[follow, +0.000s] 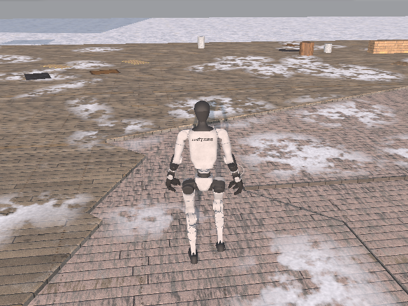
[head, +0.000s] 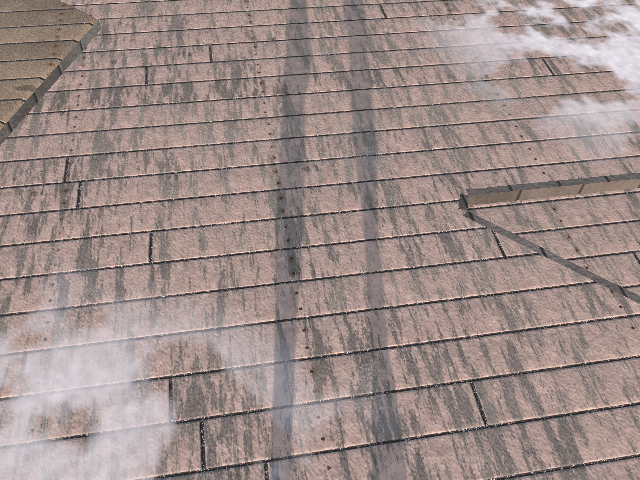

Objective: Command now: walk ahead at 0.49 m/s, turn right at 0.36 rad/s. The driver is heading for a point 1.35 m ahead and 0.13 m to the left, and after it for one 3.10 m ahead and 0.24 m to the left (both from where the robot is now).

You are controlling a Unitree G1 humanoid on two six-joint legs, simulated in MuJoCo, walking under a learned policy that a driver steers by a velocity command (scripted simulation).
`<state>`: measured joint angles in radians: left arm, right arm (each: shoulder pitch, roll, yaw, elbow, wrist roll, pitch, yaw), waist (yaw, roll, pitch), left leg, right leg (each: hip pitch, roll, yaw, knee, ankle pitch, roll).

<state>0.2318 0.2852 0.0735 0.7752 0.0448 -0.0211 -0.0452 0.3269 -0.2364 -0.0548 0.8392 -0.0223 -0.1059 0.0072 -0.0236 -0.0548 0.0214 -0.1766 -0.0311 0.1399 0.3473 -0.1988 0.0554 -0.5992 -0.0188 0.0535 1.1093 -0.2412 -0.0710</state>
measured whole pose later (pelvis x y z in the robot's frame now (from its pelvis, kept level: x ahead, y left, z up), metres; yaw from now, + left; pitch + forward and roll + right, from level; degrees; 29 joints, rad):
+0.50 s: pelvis +0.27 -0.05 +0.00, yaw -3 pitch +1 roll +0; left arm 0.34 0.22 0.05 0.92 0.01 -0.08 -0.01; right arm 0.26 -0.24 -0.05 0.88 -0.03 -0.04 0.03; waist 0.00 0.03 0.03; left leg -0.55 0.10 0.01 1.05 -0.26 0.04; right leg -0.14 0.07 -0.09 0.31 -0.18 -0.08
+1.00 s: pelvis +0.52 +0.00 +0.00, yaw -3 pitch -1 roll -1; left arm 0.25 0.22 0.05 0.97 0.03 -0.05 0.01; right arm 0.26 -0.21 -0.04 0.96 -0.01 -0.08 0.00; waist 0.00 -0.03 0.08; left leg -0.23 -0.04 0.10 0.39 -0.15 0.09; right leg -0.46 -0.01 0.01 1.09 -0.35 -0.04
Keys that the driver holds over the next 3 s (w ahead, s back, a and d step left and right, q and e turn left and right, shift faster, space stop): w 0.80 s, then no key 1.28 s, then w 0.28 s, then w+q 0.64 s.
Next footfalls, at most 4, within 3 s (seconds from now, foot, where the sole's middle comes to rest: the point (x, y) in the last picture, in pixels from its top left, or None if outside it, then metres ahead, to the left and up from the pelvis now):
0.28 right None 0.29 -0.12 -0.78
0.80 left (287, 426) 0.60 0.06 -0.78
1.26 right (369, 393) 0.68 -0.12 -0.78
2.44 right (389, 356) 0.77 -0.18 -0.78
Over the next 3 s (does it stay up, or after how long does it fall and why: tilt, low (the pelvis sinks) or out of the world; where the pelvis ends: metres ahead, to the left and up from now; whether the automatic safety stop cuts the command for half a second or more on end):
stays up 0.96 -0.05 -0.03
